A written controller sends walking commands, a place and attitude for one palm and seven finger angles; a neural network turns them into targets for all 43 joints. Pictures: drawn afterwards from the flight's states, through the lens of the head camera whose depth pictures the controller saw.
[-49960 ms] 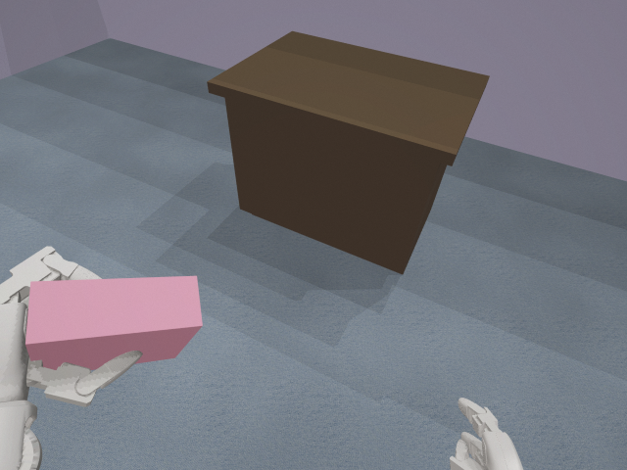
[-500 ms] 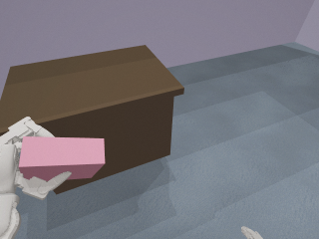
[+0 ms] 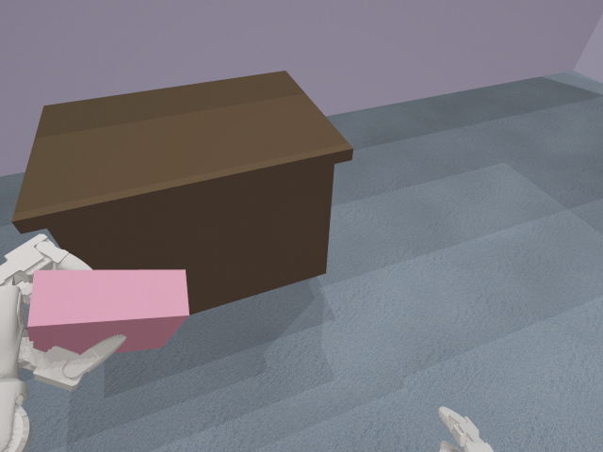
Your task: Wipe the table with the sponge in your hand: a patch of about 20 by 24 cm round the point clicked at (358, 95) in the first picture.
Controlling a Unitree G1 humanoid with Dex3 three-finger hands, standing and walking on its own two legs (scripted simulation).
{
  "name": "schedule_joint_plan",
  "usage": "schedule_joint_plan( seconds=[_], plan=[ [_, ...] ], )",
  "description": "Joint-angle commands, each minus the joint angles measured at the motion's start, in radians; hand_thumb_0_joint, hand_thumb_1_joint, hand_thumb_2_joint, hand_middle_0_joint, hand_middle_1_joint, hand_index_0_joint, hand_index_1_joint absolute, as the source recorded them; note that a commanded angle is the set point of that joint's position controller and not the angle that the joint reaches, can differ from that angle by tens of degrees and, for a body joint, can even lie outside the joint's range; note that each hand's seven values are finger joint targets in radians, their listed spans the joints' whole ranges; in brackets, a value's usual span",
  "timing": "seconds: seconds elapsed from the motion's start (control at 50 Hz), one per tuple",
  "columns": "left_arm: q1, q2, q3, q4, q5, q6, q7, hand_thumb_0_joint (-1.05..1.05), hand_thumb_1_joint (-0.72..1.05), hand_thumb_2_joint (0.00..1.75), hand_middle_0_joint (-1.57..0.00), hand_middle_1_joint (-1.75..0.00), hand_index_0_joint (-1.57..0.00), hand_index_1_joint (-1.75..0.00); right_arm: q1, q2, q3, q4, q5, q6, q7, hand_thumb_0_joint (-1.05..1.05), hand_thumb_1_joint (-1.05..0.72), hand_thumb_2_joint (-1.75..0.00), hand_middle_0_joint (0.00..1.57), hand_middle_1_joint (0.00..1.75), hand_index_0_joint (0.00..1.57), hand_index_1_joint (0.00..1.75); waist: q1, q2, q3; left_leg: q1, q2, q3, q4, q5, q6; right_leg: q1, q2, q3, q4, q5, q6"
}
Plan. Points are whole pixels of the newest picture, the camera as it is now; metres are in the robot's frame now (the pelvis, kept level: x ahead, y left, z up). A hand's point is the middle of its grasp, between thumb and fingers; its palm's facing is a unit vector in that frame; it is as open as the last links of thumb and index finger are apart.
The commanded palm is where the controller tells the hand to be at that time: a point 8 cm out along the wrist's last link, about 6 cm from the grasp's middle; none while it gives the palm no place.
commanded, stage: stop stepping back and stand still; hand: left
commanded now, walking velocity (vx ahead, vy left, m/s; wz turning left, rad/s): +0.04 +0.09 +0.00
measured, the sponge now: (132, 314) +0.23 +0.21 +0.13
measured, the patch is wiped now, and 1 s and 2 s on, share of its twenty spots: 1.00 1.00 1.00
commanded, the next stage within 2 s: stand and wait in 0.18 s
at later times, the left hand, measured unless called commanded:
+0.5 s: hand (75, 310) +0.21 +0.25 +0.16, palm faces +0.39 -0.85 -0.35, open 9.6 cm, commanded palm +0.17 +0.29 +0.20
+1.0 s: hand (64, 288) +0.23 +0.27 +0.17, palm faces +0.38 -0.86 -0.33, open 9.6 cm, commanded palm +0.19 +0.30 +0.20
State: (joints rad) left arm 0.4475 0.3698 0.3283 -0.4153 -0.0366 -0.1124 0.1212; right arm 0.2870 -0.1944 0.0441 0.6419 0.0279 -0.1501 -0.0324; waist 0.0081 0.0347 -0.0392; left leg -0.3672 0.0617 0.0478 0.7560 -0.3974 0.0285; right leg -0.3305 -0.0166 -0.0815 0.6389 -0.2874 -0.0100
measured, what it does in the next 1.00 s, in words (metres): stands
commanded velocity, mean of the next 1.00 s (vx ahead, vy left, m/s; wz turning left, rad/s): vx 0.00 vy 0.00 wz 0.00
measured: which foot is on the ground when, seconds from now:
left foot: down 0.00-1.00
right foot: down 0.00-1.00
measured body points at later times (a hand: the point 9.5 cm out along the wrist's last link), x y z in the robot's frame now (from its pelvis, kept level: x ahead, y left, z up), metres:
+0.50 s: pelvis +0.01 +0.01 +0.01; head +0.01 +0.02 +0.46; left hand +0.19 +0.29 +0.18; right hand +0.18 -0.22 -0.07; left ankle +0.02 +0.12 -0.72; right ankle +0.04 -0.10 -0.72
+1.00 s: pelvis +0.03 +0.02 +0.02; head +0.02 +0.04 +0.47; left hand +0.21 +0.31 +0.19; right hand +0.22 -0.20 -0.04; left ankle +0.02 +0.12 -0.72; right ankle +0.04 -0.10 -0.72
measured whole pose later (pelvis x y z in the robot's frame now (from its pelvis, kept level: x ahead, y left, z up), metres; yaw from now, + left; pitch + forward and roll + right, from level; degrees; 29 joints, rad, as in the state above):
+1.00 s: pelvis +0.03 +0.02 +0.02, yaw +0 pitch -1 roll -1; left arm 0.50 0.37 0.28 -0.47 -0.06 -0.11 0.16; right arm 0.18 -0.21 0.03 0.59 0.01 -0.07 -0.06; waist 0.01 -0.02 -0.02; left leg -0.20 0.01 0.04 0.48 -0.27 0.02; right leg -0.20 0.01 -0.05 0.40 -0.20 0.00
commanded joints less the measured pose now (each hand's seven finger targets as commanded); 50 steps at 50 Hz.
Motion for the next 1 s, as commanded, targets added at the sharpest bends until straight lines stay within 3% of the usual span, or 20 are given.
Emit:
schedule_joint_plan(
  seconds=[0.0, 0.02, 0.08, 0.12, 0.14, 0.16, 0.18, 0.2, 0.22, 0.26, 0.28, 0.32, 0.36, 0.38, 0.4, 0.44, 0.52, 0.54, 0.64, 0.98],
  plan=[
    [-0.184, 0.190, 0.084, -0.325, -0.020, -0.089, 0.007, 0.00, 0.10, 1.30, -1.20, -1.60, -1.20, -1.60, -0.151, -0.144, -0.099, -0.156, 0.011, -0.031, -0.017, 0.00, -0.90, -0.90, 0.20, 0.30, 0.20, 0.30, -0.017, -0.262, -0.057, -0.276, -0.031, -0.089, 0.494, -0.042, -0.003, 0.156, -0.359, 0.511, -0.451, -0.087, -0.204],
    [-0.184, 0.209, 0.100, -0.359, -0.013, -0.092, 0.004, 0.00, 0.10, 1.30, -1.20, -1.60, -1.20, -1.60, -0.156, -0.165, -0.112, -0.146, 0.015, -0.024, -0.010, 0.00, -0.90, -0.90, 0.20, 0.30, 0.20, 0.30, -0.029, -0.195, -0.049, -0.254, -0.013, -0.117, 0.478, -0.015, -0.005, 0.121, -0.350, 0.512, -0.425, -0.058, -0.214],
    [-0.060, 0.214, 0.135, -0.395, -0.019, -0.096, 0.019, 0.00, 0.10, 1.30, -1.20, -1.60, -1.20, -1.60, -0.165, -0.115, -0.084, -0.152, 0.001, 0.012, -0.011, 0.00, -0.90, -0.90, 0.20, 0.30, 0.20, 0.30, -0.032, -0.113, -0.009, -0.016, 0.040, -0.081, 0.160, 0.003, 0.014, -0.080, -0.294, 0.275, -0.380, -0.084, -0.165],
    [-0.022, 0.187, 0.119, -0.412, -0.019, -0.093, 0.037, 0.00, 0.10, 1.30, -1.20, -1.60, -1.20, -1.60, -0.190, -0.102, -0.078, -0.166, -0.003, 0.015, -0.030, 0.00, -0.90, -0.90, 0.20, 0.30, 0.20, 0.30, -0.038, -0.069, -0.039, 0.137, 0.017, -0.023, -0.132, 0.056, 0.017, -0.071, -0.229, 0.175, -0.292, -0.138, -0.129],
    [-0.006, 0.191, 0.124, -0.403, -0.021, -0.098, 0.048, 0.00, 0.10, 1.30, -1.20, -1.60, -1.20, -1.60, -0.183, -0.118, -0.075, -0.167, -0.010, 0.011, -0.040, 0.00, -0.90, -0.90, 0.20, 0.30, 0.20, 0.30, -0.033, 0.027, -0.034, 0.184, -0.020, 0.014, -0.238, 0.053, 0.011, -0.074, -0.167, 0.139, -0.243, -0.189, -0.105],
    [0.008, 0.177, 0.123, -0.385, -0.028, -0.102, 0.057, 0.00, 0.10, 1.30, -1.20, -1.60, -1.20, -1.60, -0.177, -0.143, -0.082, -0.175, -0.016, 0.006, -0.047, 0.00, -0.90, -0.90, 0.20, 0.30, 0.20, 0.30, -0.029, 0.154, -0.022, 0.175, 0.024, -0.102, -0.364, -0.046, 0.035, -0.068, -0.098, 0.111, -0.129, -0.201, -0.074],
    [0.000, 0.155, 0.114, -0.412, -0.032, -0.103, 0.066, 0.00, 0.10, 1.30, -1.20, -1.60, -1.20, -1.60, -0.182, -0.170, -0.089, -0.187, -0.016, 0.000, -0.048, 0.00, -0.90, -0.90, 0.20, 0.30, 0.20, 0.30, -0.018, 0.361, -0.027, 0.206, 0.176, -0.347, -0.481, -0.133, 0.099, -0.143, -0.001, 0.042, 0.041, -0.194, -0.024],
    [-0.014, 0.172, 0.116, -0.420, -0.018, -0.097, 0.074, 0.00, 0.10, 1.30, -1.20, -1.60, -1.20, -1.60, -0.177, -0.148, -0.081, -0.196, -0.009, -0.005, -0.047, 0.00, -0.90, -0.90, 0.20, 0.30, 0.20, 0.30, -0.018, 0.374, -0.028, 0.185, 0.242, -0.429, -0.533, -0.102, 0.136, -0.172, 0.045, 0.034, 0.176, -0.246, 0.001],
    [0.012, 0.170, 0.129, -0.367, -0.022, -0.089, 0.077, 0.00, 0.10, 1.30, -1.20, -1.60, -1.20, -1.60, -0.177, -0.145, -0.087, -0.205, -0.005, -0.012, -0.052, 0.00, -0.90, -0.90, 0.20, 0.30, 0.20, 0.30, -0.015, 0.252, -0.029, 0.193, 0.230, -0.398, -0.499, 0.098, 0.136, -0.176, 0.042, 0.050, 0.215, -0.226, 0.011],
    [0.030, 0.185, 0.144, -0.321, -0.023, -0.074, 0.068, 0.00, 0.10, 1.30, -1.20, -1.60, -1.20, -1.60, -0.132, -0.141, -0.082, -0.167, -0.004, -0.026, -0.038, 0.00, -0.90, -0.90, 0.20, 0.30, 0.20, 0.30, -0.019, 0.172, -0.056, 0.199, 0.188, -0.300, -0.412, 0.302, 0.105, -0.097, 0.008, 0.052, 0.073, -0.162, 0.019],
    [0.029, 0.167, 0.125, -0.310, -0.022, -0.067, 0.063, 0.00, 0.10, 1.30, -1.20, -1.60, -1.20, -1.60, -0.141, -0.141, -0.076, -0.162, -0.001, -0.023, -0.033, 0.00, -0.90, -0.90, 0.20, 0.30, 0.20, 0.30, -0.012, 0.148, -0.052, 0.148, 0.169, -0.230, -0.372, 0.351, 0.088, -0.003, 0.006, 0.048, -0.037, -0.092, 0.024],
    [0.020, 0.131, 0.084, -0.281, -0.018, -0.066, 0.048, 0.00, 0.10, 1.30, -1.20, -1.60, -1.20, -1.60, -0.161, -0.150, -0.074, -0.165, 0.006, -0.018, -0.027, 0.00, -0.90, -0.90, 0.20, 0.30, 0.20, 0.30, -0.005, 0.045, -0.043, 0.040, 0.103, -0.142, -0.278, 0.253, 0.046, 0.180, 0.009, 0.045, -0.250, 0.113, 0.021],
    [0.007, 0.150, 0.080, -0.279, -0.014, -0.076, 0.039, 0.00, 0.10, 1.30, -1.20, -1.60, -1.20, -1.60, -0.174, -0.147, -0.084, -0.176, -0.002, -0.013, -0.022, 0.00, -0.90, -0.90, 0.20, 0.30, 0.20, 0.30, -0.024, -0.139, -0.037, -0.048, 0.001, -0.060, -0.120, 0.079, 0.001, 0.195, -0.159, 0.282, -0.337, 0.175, -0.054],
    [-0.027, 0.161, 0.079, -0.307, -0.019, -0.079, 0.039, 0.00, 0.10, 1.30, -1.20, -1.60, -1.20, -1.60, -0.172, -0.139, -0.085, -0.175, -0.003, -0.014, -0.017, 0.00, -0.90, -0.90, 0.20, 0.30, 0.20, 0.30, -0.033, -0.175, -0.038, -0.012, -0.025, -0.058, -0.080, 0.028, -0.009, 0.116, -0.227, 0.356, -0.386, 0.048, -0.084],
    [-0.027, 0.154, 0.074, -0.316, -0.022, -0.076, 0.042, 0.00, 0.10, 1.30, -1.20, -1.60, -1.20, -1.60, -0.158, -0.142, -0.097, -0.164, -0.001, -0.012, -0.019, 0.00, -0.90, -0.90, 0.20, 0.30, 0.20, 0.30, -0.027, -0.195, -0.035, 0.032, -0.024, -0.069, -0.058, 0.048, -0.010, 0.077, -0.245, 0.363, -0.412, -0.033, -0.106],
    [-0.032, 0.179, 0.094, -0.353, -0.022, -0.077, 0.051, 0.00, 0.10, 1.30, -1.20, -1.60, -1.20, -1.60, -0.171, -0.138, -0.087, -0.163, -0.003, -0.005, -0.023, 0.00, -0.90, -0.90, 0.20, 0.30, 0.20, 0.30, -0.027, -0.115, -0.041, 0.077, -0.005, -0.079, -0.172, 0.118, -0.004, 0.090, -0.226, 0.317, -0.367, 0.023, -0.105],
    [-0.014, 0.181, 0.107, -0.340, -0.020, -0.086, 0.065, 0.00, 0.10, 1.30, -1.20, -1.60, -1.20, -1.60, -0.203, -0.146, -0.074, -0.178, -0.014, -0.004, -0.046, 0.00, -0.90, -0.90, 0.20, 0.30, 0.20, 0.30, -0.005, 0.113, -0.051, 0.158, 0.073, -0.192, -0.388, 0.247, 0.031, 0.093, -0.047, 0.137, -0.219, 0.121, -0.012],
    [-0.031, 0.161, 0.087, -0.339, -0.016, -0.084, 0.065, 0.00, 0.10, 1.30, -1.20, -1.60, -1.20, -1.60, -0.206, -0.133, -0.065, -0.178, -0.012, 0.001, -0.047, 0.00, -0.90, -0.90, 0.20, 0.30, 0.20, 0.30, -0.002, 0.126, -0.055, 0.141, 0.081, -0.197, -0.407, 0.263, 0.033, 0.126, -0.027, 0.105, -0.202, 0.141, 0.001],
    [-0.051, 0.131, 0.062, -0.265, -0.021, -0.075, 0.058, 0.00, 0.10, 1.30, -1.20, -1.60, -1.20, -1.60, -0.199, -0.141, -0.072, -0.181, -0.006, 0.001, -0.049, 0.00, -0.90, -0.90, 0.20, 0.30, 0.20, 0.30, -0.004, 0.013, -0.102, 0.168, 0.064, -0.152, -0.362, 0.382, 0.013, 0.202, -0.042, 0.120, -0.231, 0.280, 0.003],
    [-0.039, 0.145, 0.069, -0.287, -0.028, -0.071, 0.058, 0.00, 0.10, 1.30, -1.20, -1.60, -1.20, -1.60, -0.218, -0.140, -0.069, -0.206, -0.011, 0.039, -0.045, 0.00, -0.90, -0.90, 0.20, 0.30, 0.20, 0.30, 0.000, 0.057, -0.096, 0.154, 0.046, -0.135, -0.382, 0.370, -0.001, 0.221, -0.044, 0.129, -0.266, 0.289, -0.003]
  ],
)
